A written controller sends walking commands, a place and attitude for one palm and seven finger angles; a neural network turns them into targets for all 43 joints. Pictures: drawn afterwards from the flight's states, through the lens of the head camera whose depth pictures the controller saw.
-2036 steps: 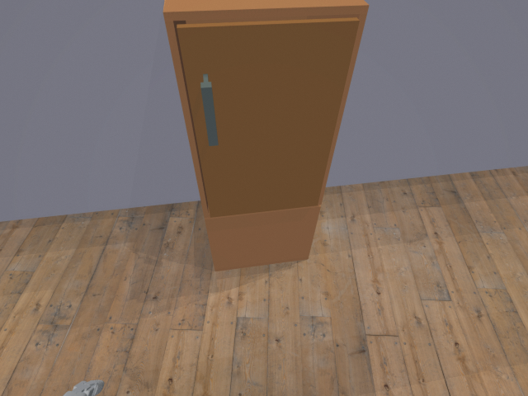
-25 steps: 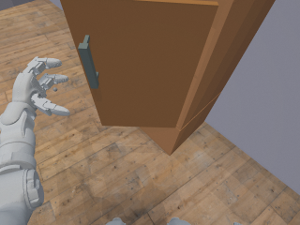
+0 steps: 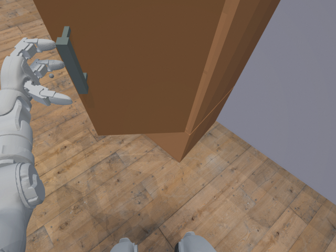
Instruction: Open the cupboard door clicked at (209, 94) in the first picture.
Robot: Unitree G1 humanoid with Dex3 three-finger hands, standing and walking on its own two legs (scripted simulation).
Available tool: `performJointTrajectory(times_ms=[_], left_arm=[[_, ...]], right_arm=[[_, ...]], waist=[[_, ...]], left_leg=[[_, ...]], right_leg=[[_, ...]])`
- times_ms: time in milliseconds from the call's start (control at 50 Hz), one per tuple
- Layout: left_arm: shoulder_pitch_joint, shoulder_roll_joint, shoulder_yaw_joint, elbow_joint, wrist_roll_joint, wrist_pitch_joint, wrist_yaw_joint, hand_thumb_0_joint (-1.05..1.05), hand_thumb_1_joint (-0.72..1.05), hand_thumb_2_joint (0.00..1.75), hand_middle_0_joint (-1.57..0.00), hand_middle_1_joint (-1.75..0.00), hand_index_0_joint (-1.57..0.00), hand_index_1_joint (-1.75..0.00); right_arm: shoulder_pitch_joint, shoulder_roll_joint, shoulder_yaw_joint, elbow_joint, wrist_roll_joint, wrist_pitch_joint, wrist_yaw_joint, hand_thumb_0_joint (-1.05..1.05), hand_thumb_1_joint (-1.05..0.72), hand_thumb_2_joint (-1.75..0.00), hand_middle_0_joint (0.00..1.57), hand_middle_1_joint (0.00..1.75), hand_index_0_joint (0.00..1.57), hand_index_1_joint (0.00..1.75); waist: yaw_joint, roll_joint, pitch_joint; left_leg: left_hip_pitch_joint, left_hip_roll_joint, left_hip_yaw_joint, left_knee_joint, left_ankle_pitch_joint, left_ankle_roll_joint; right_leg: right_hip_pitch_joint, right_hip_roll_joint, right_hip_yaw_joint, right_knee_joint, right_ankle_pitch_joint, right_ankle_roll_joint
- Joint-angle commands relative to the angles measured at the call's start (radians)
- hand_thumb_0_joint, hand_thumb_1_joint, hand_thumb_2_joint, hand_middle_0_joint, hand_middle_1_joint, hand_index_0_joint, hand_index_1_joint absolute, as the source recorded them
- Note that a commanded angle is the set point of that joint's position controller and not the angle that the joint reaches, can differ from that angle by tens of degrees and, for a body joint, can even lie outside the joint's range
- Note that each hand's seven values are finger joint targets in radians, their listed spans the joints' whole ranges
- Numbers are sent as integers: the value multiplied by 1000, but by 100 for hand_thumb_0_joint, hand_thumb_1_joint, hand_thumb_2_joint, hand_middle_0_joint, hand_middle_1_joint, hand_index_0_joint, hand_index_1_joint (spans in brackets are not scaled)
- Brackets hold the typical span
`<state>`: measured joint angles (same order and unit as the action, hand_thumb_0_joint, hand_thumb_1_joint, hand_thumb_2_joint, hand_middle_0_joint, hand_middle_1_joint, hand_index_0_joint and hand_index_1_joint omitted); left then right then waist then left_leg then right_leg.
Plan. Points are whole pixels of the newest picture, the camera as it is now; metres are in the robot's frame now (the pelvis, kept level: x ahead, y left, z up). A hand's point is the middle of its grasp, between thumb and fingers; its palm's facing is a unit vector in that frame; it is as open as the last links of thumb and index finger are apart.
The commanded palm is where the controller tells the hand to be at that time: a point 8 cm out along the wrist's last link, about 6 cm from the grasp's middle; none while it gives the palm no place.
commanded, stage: move the hooked fingers beside the handle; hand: left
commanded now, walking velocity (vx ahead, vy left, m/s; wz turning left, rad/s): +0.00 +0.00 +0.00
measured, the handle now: (75, 62) +0.54 +0.18 +0.10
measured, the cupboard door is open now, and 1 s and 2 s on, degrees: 45 45 45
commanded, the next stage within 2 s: slide the fingers in behind the handle in 0.72 s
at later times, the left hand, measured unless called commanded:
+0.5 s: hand (47, 80) +0.48 +0.23 +0.10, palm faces +0.00 -1.00 +0.01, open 14.0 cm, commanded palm +0.46 +0.28 +0.10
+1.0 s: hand (55, 79) +0.49 +0.22 +0.10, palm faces -0.01 -1.00 +0.02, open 14.0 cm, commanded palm +0.47 +0.27 +0.10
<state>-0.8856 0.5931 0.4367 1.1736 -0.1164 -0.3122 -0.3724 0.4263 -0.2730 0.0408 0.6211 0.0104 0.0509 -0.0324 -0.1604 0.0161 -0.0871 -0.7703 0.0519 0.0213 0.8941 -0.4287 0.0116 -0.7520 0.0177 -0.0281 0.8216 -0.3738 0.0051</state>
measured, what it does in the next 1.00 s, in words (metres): stands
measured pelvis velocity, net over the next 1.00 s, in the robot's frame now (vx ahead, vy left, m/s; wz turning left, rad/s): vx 0.00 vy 0.01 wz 0.00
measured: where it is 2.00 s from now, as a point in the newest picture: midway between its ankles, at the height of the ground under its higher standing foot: outside the picture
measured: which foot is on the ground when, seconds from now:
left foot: down 0.00-1.00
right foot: down 0.00-1.00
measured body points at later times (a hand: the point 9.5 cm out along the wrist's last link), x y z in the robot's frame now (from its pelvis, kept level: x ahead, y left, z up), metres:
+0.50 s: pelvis +0.00 +0.00 +0.00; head +0.10 +0.01 +0.44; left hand +0.47 +0.29 +0.11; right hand +0.04 -0.28 -0.11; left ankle -0.01 +0.11 -0.69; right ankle +0.01 -0.13 -0.69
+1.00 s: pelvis +0.00 +0.01 +0.00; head +0.11 +0.03 +0.43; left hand +0.49 +0.28 +0.10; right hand +0.01 -0.26 -0.11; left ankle -0.01 +0.11 -0.69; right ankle +0.01 -0.13 -0.69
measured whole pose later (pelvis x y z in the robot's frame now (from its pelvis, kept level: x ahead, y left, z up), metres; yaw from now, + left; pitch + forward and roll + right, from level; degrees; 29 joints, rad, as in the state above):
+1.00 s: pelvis +0.00 +0.01 +0.00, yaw +0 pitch +18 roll -3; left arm -0.87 0.54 0.41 1.14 -0.13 -0.31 -0.35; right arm 0.41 -0.27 0.04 0.61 0.01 0.07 -0.02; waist -0.15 0.02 -0.09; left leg -0.79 0.05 0.01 0.92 -0.44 0.02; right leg -0.76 0.02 -0.03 0.83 -0.38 0.01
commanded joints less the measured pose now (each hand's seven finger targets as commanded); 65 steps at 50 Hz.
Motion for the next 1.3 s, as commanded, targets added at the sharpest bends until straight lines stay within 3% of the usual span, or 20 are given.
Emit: performJointTrajectory(times_ms=[0, 20, 40, 100, 200, 260, 300, 360, 400, 440, 500, 660, 680, 760, 800, 860, 1000, 1100, 1140, 1280], left_arm=[[-356, 284, 63, -237, -27, -76, -1, 0, -50, 30, -30, -120, -30, -120], [-368, 250, 34, -247, -32, -73, -3, 0, -50, 30, -30, -120, -30, -120], [-358, 269, 50, -242, -31, -69, -2, 0, -50, 30, -30, -120, -30, -120], [-382, 298, 56, -248, -27, -68, -2, 0, -50, 30, -30, -120, -30, -120], [-380, 318, 67, -240, -28, -78, -3, 0, -50, 30, -30, -120, -30, -120], [-417, 240, 6, -268, -38, -84, -16, 0, -50, 30, -30, -120, -30, -120], [-384, 251, 17, -244, -43, -76, -23, 0, -50, 30, -30, -120, -30, -120], [-408, 209, -17, -222, -54, -61, -29, 0, -50, 30, -30, -120, -30, -120], [-373, 288, 44, -211, -47, -57, -24, 0, -50, 30, -30, -120, -30, -120], [-369, 261, 18, -239, -41, -63, -26, 0, -50, 30, -30, -120, -30, -120], [-381, 317, 62, -231, -44, -73, -23, 0, -50, 30, -30, -120, -30, -120], [-465, 258, 1, -256, -52, -81, -45, 0, -50, 30, -30, -120, -30, -120], [-438, 278, 23, -235, -49, -80, -44, 0, -50, 30, -30, -120, -30, -120], [-427, 204, -23, -228, -58, -68, -42, 0, -50, 30, -30, -120, -30, -120], [-418, 228, -4, -223, -49, -60, -29, 0, -50, 30, -30, -120, -30, -120], [-437, 197, -18, -250, -47, -62, -6, 0, -50, 30, -30, -120, -30, -120], [-422, 244, 28, -241, -16, -73, 48, 0, -50, 30, -30, -120, -30, -120], [-399, 142, -38, -300, -25, -83, 46, 0, -50, 30, -30, -120, -30, -120], [-389, 142, -30, -277, -37, -71, 47, 0, -50, 30, -30, -120, -30, -120], [-429, 113, -49, -280, -25, -73, 92, 0, -50, 30, -30, -120, -30, -120]], right_arm=[[141, -185, -77, -75, -2, -11, -11, 0, -90, -90, 20, 30, 20, 30], [134, -181, -75, -77, -1, -9, -9, 0, -90, -90, 20, 30, 20, 30], [135, -182, -77, -77, 1, -6, -9, 0, -90, -90, 20, 30, 20, 30], [129, -184, -74, -80, 4, 1, -16, 0, -90, -90, 20, 30, 20, 30], [120, -180, -70, -80, 9, 1, -22, 0, -90, -90, 20, 30, 20, 30], [114, -174, -70, -77, 8, -7, -23, 0, -90, -90, 20, 30, 20, 30], [116, -179, -71, -71, 9, -5, -23, 0, -90, -90, 20, 30, 20, 30], [113, -178, -68, -70, 9, -7, -23, 0, -90, -90, 20, 30, 20, 30], [112, -187, -70, -76, 9, -4, -24, 0, -90, -90, 20, 30, 20, 30], [102, -179, -68, -88, 10, -5, -21, 0, -90, -90, 20, 30, 20, 30], [104, -184, -67, -86, 9, -1, -23, 0, -90, -90, 20, 30, 20, 30], [102, -184, -65, -77, 8, -10, -27, 0, -90, -90, 20, 30, 20, 30], [108, -187, -67, -71, 6, -9, -27, 0, -90, -90, 20, 30, 20, 30], [116, -184, -68, -67, 5, -10, -22, 0, -90, -90, 20, 30, 20, 30], [120, -188, -70, -64, 3, -5, -20, 0, -90, -90, 20, 30, 20, 30], [123, -182, -72, -67, 0, -6, -14, 0, -90, -90, 20, 30, 20, 30], [125, -181, -70, -76, -4, -4, -6, 0, -90, -90, 20, 30, 20, 30], [122, -169, -78, -77, -1, -6, 2, 0, -90, -90, 20, 30, 20, 30], [122, -174, -79, -71, -1, -5, 4, 0, -90, -90, 20, 30, 20, 30], [111, -167, -77, -69, -1, -8, 4, 0, -90, -90, 20, 30, 20, 30]], waist=[[45, 131, -488], [30, 122, -472], [33, 80, -452], [25, 94, -410], [25, 103, -421], [6, 144, -419], [16, 134, -429], [-1, 105, -388], [18, 65, -412], [22, 101, -420], [25, 74, -415], [-1, 166, -432], [10, 152, -450], [2, 141, -429], [7, 132, -438], [7, 144, -421], [20, 121, -443], [17, 167, -473], [14, 122, -434], [2, 90, -384]], left_leg=[[364, -21, -53, -81, 505, 7], [351, -24, -45, -83, 486, 12], [318, -25, -42, -86, 455, 16], [286, -28, -33, -95, 406, 22], [278, -33, -30, -89, 383, 23], [324, -32, -34, -86, 409, 22], [335, -29, -40, -84, 434, 17], [303, -33, -37, -85, 407, 23], [274, -34, -33, -84, 396, 24], [279, -37, -27, -83, 401, 23], [262, -35, -32, -79, 404, 23], [325, -33, -48, -70, 402, 17], [338, -29, -55, -68, 415, 13], [355, -25, -65, -68, 452, 11], [352, -22, -67, -67, 452, 9], [359, -22, -72, -70, 459, 7], [319, -26, -61, -71, 424, 8], [398, -19, -66, -67, 497, 1], [366, -19, -63, -72, 466, 3], [316, -27, -54, -81, 392, 11]], right_leg=[[182, 33, -5, -54, 373, -26], [189, 33, -2, -61, 383, -21], [206, 33, -1, -65, 378, -20], [209, 32, 5, -73, 366, -19], [228, 31, 14, -74, 366, -19], [195, 31, 6, -73, 368, -24], [190, 31, 4, -71, 377, -23], [186, 30, 1, -75, 372, -22], [224, 27, 10, -72, 384, -18], [225, 25, 11, -69, 390, -19], [239, 27, 12, -63, 399, -19], [159, 30, 2, -58, 340, -27], [153, 31, -2, -56, 337, -27], [120, 34, -15, -54, 333, -28], [115, 33, -15, -51, 329, -25], [102, 35, -22, -51, 314, -29], [142, 34, -13, -45, 322, -26], [119, 38, -19, -46, 341, -28], [128, 38, -21, -53, 336, -27], [130, 33, -15, -58, 315, -24]])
